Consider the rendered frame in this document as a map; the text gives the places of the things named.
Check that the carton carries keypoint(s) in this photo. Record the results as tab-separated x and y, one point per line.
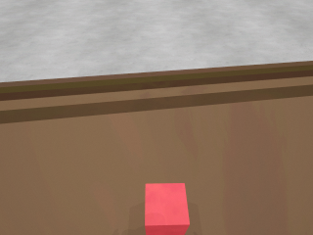
166	209

